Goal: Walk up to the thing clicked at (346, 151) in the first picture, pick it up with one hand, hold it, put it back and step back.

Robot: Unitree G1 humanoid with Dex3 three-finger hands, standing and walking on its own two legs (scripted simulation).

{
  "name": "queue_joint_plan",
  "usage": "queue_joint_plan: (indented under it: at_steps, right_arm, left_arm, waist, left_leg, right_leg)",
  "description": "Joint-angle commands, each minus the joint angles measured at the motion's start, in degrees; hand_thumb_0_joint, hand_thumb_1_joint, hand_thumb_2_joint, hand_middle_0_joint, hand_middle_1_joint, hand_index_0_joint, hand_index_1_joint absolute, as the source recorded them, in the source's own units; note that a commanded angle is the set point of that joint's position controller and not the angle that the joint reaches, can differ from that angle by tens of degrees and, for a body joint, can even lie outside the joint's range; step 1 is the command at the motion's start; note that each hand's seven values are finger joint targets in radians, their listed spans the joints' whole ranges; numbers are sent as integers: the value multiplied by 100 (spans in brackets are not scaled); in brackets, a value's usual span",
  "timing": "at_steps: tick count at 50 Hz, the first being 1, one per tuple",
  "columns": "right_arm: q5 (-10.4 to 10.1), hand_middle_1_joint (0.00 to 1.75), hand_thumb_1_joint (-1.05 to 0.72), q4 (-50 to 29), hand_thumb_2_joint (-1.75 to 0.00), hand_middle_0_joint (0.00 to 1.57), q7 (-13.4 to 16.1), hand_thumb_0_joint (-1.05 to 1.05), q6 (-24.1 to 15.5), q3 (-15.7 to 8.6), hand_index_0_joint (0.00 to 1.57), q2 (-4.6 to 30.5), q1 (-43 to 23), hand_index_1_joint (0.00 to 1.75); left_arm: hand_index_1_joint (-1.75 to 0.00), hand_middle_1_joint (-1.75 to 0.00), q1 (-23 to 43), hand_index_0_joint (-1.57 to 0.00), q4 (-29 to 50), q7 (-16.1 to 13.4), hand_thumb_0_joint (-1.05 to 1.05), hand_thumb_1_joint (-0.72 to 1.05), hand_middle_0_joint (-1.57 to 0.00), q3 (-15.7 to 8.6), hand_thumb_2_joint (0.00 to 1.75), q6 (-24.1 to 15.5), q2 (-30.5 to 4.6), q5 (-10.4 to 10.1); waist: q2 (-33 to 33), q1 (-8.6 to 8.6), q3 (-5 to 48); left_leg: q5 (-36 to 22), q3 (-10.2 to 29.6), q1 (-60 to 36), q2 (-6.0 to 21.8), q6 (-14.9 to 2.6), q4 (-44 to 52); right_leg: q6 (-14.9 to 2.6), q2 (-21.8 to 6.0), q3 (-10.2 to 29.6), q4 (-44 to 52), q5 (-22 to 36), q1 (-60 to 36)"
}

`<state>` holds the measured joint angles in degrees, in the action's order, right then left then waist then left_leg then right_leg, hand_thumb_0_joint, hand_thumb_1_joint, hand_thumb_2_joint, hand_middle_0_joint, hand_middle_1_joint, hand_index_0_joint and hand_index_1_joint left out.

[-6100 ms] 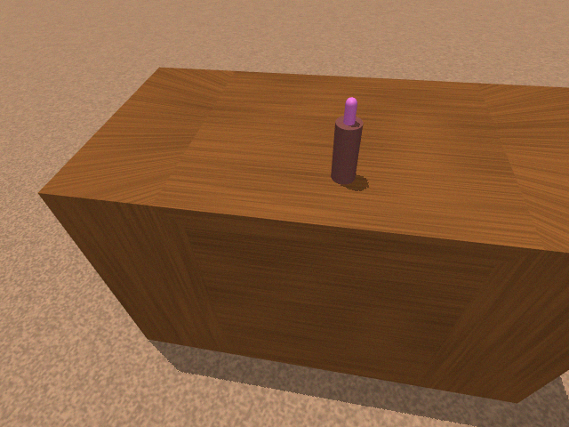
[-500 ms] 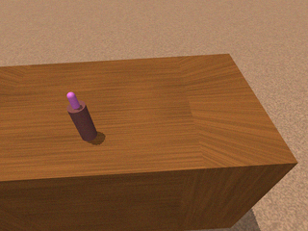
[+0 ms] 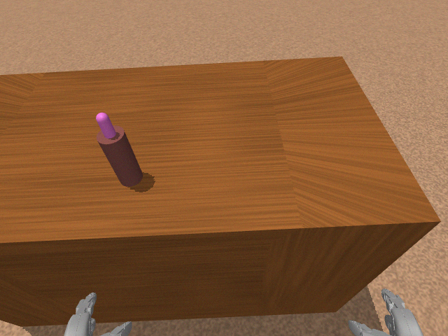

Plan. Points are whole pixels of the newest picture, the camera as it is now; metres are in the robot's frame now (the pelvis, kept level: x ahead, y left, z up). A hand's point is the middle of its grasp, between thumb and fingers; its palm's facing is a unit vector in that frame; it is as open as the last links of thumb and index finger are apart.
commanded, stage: rise first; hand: left
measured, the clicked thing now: (117, 149) +0.48 +0.24 +0.07
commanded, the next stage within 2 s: go down in 1.52 s
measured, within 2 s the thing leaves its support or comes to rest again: neither
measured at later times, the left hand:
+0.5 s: hand (70, 302) +0.20 +0.27 +0.02, palm faces +0.30 -0.88 -0.35, open 17.4 cm
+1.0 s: hand (36, 296) +0.19 +0.27 +0.09, palm faces +0.36 -0.83 -0.43, open 17.6 cm
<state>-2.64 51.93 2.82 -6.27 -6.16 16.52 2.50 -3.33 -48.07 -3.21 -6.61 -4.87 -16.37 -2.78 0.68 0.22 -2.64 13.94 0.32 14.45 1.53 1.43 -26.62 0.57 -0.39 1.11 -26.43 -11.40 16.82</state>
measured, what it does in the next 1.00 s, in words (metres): stands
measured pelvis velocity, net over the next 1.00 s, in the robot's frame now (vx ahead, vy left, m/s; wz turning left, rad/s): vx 0.02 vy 0.00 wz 0.03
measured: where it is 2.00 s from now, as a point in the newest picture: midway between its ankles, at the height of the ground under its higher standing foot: outside the picture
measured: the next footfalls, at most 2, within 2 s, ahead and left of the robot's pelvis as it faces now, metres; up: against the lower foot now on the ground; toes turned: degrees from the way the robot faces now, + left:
none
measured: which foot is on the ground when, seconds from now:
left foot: down 0.00-1.00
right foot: down 0.00-1.00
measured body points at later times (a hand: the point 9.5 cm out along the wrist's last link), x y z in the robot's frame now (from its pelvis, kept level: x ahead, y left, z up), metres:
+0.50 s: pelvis +0.02 +0.01 +0.00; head +0.01 -0.01 +0.45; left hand +0.18 +0.31 +0.04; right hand +0.19 -0.25 -0.07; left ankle +0.00 +0.14 -0.74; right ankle +0.03 -0.13 -0.74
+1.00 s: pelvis +0.02 +0.00 +0.00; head +0.01 -0.02 +0.45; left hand +0.17 +0.31 +0.12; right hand +0.19 -0.25 -0.09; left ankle +0.00 +0.14 -0.74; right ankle +0.03 -0.13 -0.74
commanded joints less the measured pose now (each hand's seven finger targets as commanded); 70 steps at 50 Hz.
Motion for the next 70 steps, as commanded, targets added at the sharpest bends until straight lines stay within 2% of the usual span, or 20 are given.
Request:
queue_joint_plan:
  at_steps: [1, 7, 9, 13, 19, 25, 27, 32, 34, 38, 45, 47, 49, 52, 55, 57, 59, 62, 65, 70]
  right_arm:
    - [59, 5, 14, -847, -12, 5, 120, 0, -55, -395, 5, 888, 436, 5]
    - [60, 5, 38, -2144, -6, 5, 174, 0, -136, -17, 5, 493, -274, 5]
    - [87, 5, 44, -2013, -4, 5, 218, 0, -155, -46, 5, 538, 191, 5]
    - [119, 5, 50, -2689, -3, 5, 228, 0, -262, -230, 5, 783, 616, 5]
    - [92, 5, 52, -2545, -2, 5, 101, 0, -204, -251, 5, 430, 1275, 5]
    - [94, 5, 53, -2651, -2, 5, 4, 0, -214, -358, 5, 478, 726, 5]
    - [112, 5, 52, -2577, -2, 5, -39, 0, -218, -164, 5, 246, 715, 5]
    - [177, 5, 51, -2486, -3, 5, 13, 0, -251, -561, 5, 702, 563, 5]
    - [169, 5, 51, -2312, -3, 5, -13, 0, -245, -395, 5, 448, 569, 5]
    - [184, 5, 50, -2551, -3, 5, 28, 0, -293, -552, 5, 646, 557, 5]
    - [177, 5, 53, -2083, -3, 5, 1, 0, -305, -333, 5, 239, 677, 5]
    - [184, 5, 53, -2213, -3, 5, 55, 0, -331, -658, 5, 672, 554, 5]
    - [169, 5, 54, -2053, -3, 5, 12, 0, -338, -377, 5, 304, 656, 5]
    - [178, 5, 53, -2043, -3, 5, 35, 0, -381, -602, 5, 565, 478, 5]
    - [156, 5, 54, -1821, -3, 5, -6, 0, -369, -335, 5, 222, 608, 5]
    - [178, 5, 53, -2076, -4, 5, 41, 0, -413, -664, 5, 656, 387, 5]
    - [161, 5, 53, -2207, -4, 5, 12, 0, -405, -409, 5, 356, 374, 5]
    - [172, 5, 52, -2153, -4, 5, 41, 0, -414, -660, 5, 652, 446, 5]
    - [140, 5, 53, -2134, -4, 5, -13, 0, -413, -305, 5, 183, 384, 5]
    - [157, 5, 52, -2092, -5, 5, 8, 0, -428, -669, 5, 614, 543, 5]
  left_arm:
    - [-5, -6, -608, -6, 1326, -134, 0, -8, -5, -693, 11, -147, -1341, 60]
    - [-5, -4, -2, -4, 3130, -181, 0, -43, -5, -415, 5, -272, -1027, 38]
    - [-6, -5, -330, -6, 3379, -254, 0, -56, -6, -705, 2, -308, -1309, 51]
    - [-5, -5, -998, -5, 4157, -263, 0, -55, -4, -892, 0, -357, -1282, 27]
    - [-4, -5, -1664, -5, 4819, -113, 0, -55, -4, -866, 0, -400, -1001, -21]
    - [-4, -4, -1591, -4, 5768, -43, 0, -55, -4, -1146, 0, -548, -1210, -52]
    - [-4, -4, -1758, -4, 5874, -19, 0, -56, -4, -1057, 0, -596, -1076, -27]
    - [-5, -5, -1802, -4, 6165, -36, 0, -57, -5, -1465, 1, -742, -1366, -23]
    - [-5, -5, -1875, -5, 6232, -4, 0, -57, -5, -1387, 1, -789, -1265, -27]
    - [-5, -5, -1899, -5, 6390, 17, 0, -58, -5, -1437, 2, -920, -1260, -7]
    - [-4, -4, -1915, -4, 6611, 49, 0, -56, -4, -1636, 2, -1076, -1345, -17]
    - [-4, -4, -1801, -3, 6686, 36, 0, -56, -4, -1785, 2, -1128, -1508, -32]
    - [-4, -4, -1848, -3, 6684, 82, 0, -55, -4, -1707, 2, -1154, -1398, -27]
    - [-4, -4, -1853, -4, 6773, 64, 0, -56, -4, -1796, 2, -1200, -1481, -33]
    - [-5, -4, -1927, -3, 6843, 75, 0, -55, -4, -1803, 3, -1280, -1459, -34]
    - [-5, -4, -1832, -3, 6933, 63, 0, -57, -4, -1888, 4, -1308, -1533, -41]
    - [-5, -4, -1830, -3, 7007, 68, 0, -57, -4, -1876, 4, -1352, -1508, -19]
    - [-5, -4, -1799, -4, 6955, 69, 0, -58, -4, -1932, 5, -1365, -1567, -42]
    - [-5, -4, -1740, -3, 7094, 80, 0, -58, -4, -1893, 5, -1433, -1489, -40]
    - [-5, -4, -1774, -3, 7190, 68, 0, -58, -4, -2063, 6, -1508, -1637, -51]
  waist:
    - [52, 111, 1444]
    - [35, 82, 1143]
    - [149, 138, 888]
    - [52, 114, 841]
    - [141, 103, 453]
    - [396, 251, 372]
    - [291, 306, 447]
    - [259, 283, 449]
    - [180, 286, 356]
    - [-64, 204, 506]
    - [135, 314, 321]
    - [73, 220, 370]
    - [113, 267, 216]
    - [141, 274, 417]
    - [236, 356, 242]
    - [105, 289, 398]
    - [101, 358, 518]
    - [104, 280, 414]
    - [122, 371, 346]
    - [242, 339, 440]
  left_leg:
    - [-1471, -318, -382, -212, -134, 366]
    - [-808, -297, -447, -194, -181, 593]
    - [-667, -289, -401, -193, -182, 663]
    - [-1184, -257, -634, -147, -144, 636]
    - [-1234, -290, -693, -173, -152, 708]
    - [-1292, -213, -659, -126, -103, 771]
    - [-1402, -197, -683, -112, -107, 747]
    - [-1238, -177, -711, -117, -113, 732]
    - [-1046, -203, -672, -153, -160, 728]
    - [-1127, -189, -824, -146, -173, 718]
    - [-917, -215, -729, -215, -196, 752]
    - [-896, -211, -802, -226, -200, 745]
    - [-816, -208, -739, -233, -202, 756]
    - [-963, -164, -795, -209, -193, 756]
    - [-905, -168, -698, -223, -190, 764]
    - [-927, -151, -785, -210, -183, 768]
    - [-1046, -155, -827, -223, -191, 743]
    - [-988, -161, -812, -228, -188, 746]
    - [-893, -183, -737, -266, -209, 756]
    - [-937, -150, -750, -221, -176, 765]
  right_leg:
    - [-58, 40, -299, 377, 1268, -991]
    - [-63, -9, -280, 592, 575, -862]
    - [-84, 3, -303, 628, 436, -877]
    - [-91, 62, -388, 568, 885, -1072]
    - [-96, 45, -445, 641, 982, -1041]
    - [-134, 60, -473, 605, 936, -1149]
    - [-127, 64, -495, 595, 1003, -1255]
    - [-119, 71, -483, 626, 831, -1252]
    - [-94, 41, -476, 679, 692, -1225]
    - [-74, 47, -476, 671, 783, -1237]
    - [-59, -9, -471, 729, 603, -1146]
    - [-60, -15, -462, 737, 587, -1088]
    - [-55, -8, -473, 766, 503, -1058]
    - [-64, -2, -485, 683, 654, -1127]
    - [-71, 3, -504, 701, 565, -1102]
    - [-69, 13, -499, 670, 592, -1117]
    - [-69, -7, -489, 672, 693, -1200]
    - [-54, -9, -484, 696, 666, -1145]
    - [-52, -44, -474, 739, 554, -1144]
    - [-77, -5, -501, 664, 604, -1172]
